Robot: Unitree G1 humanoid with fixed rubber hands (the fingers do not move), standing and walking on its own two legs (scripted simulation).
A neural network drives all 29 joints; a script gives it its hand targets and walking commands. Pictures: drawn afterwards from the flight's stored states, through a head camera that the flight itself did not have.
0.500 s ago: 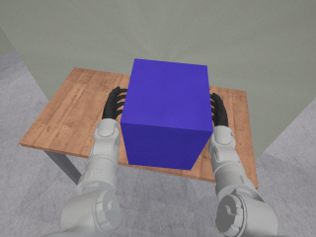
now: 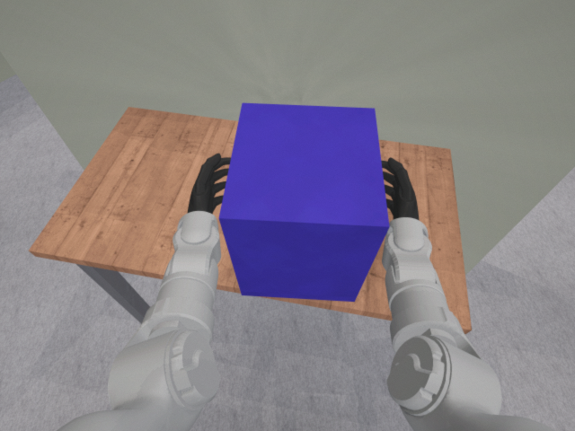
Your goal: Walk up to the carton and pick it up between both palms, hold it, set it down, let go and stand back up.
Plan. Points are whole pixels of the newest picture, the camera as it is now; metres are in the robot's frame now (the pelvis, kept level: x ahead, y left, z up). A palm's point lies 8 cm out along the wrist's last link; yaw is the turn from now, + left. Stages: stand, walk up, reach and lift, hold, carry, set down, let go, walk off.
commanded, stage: set down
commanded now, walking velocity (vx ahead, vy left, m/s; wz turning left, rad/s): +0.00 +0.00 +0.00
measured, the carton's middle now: (302, 209) +0.45 -0.02 +0.00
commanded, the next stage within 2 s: none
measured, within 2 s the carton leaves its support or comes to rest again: rests again in 0.38 s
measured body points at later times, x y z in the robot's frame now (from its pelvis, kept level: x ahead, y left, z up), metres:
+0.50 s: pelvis +0.00 +0.00 +0.00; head +0.11 +0.00 +0.43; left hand +0.44 +0.13 +0.02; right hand +0.43 -0.16 +0.02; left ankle +0.01 +0.12 -0.75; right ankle -0.04 -0.08 -0.75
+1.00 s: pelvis +0.00 +0.00 +0.00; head +0.11 +0.00 +0.43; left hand +0.44 +0.13 +0.02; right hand +0.43 -0.16 +0.02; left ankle +0.01 +0.12 -0.75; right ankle -0.04 -0.08 -0.75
